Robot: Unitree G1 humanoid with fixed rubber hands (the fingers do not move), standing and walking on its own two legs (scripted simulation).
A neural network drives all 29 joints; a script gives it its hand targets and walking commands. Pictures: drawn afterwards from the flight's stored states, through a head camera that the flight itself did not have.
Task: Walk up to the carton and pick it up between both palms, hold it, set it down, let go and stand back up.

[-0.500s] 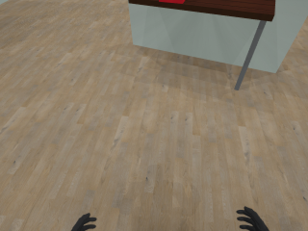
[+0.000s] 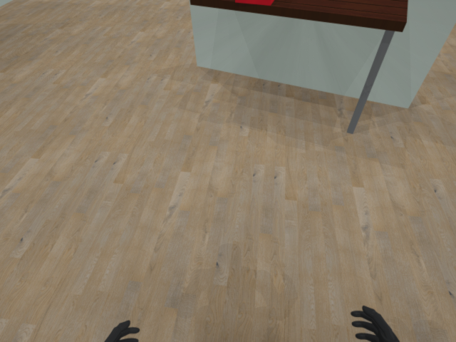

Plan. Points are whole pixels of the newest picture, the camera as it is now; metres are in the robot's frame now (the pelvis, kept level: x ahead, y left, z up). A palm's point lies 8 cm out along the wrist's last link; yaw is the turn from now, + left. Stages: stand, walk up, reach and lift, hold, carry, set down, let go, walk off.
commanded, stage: stand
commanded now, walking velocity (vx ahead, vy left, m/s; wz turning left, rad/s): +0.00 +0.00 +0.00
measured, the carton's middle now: out of the picture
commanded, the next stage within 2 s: walk up in 0.32 s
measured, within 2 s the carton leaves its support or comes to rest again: neither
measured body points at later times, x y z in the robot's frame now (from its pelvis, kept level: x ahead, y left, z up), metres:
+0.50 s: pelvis +0.00 +0.00 +0.00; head +0.01 +0.00 +0.45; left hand +0.12 +0.26 -0.12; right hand +0.15 -0.25 -0.10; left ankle -0.01 +0.12 -0.72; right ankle -0.01 -0.12 -0.72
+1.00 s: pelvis +0.11 -0.05 +0.00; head +0.10 -0.07 +0.45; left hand +0.14 +0.26 -0.09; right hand +0.22 -0.34 -0.09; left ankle +0.16 +0.09 -0.66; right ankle +0.07 -0.14 -0.72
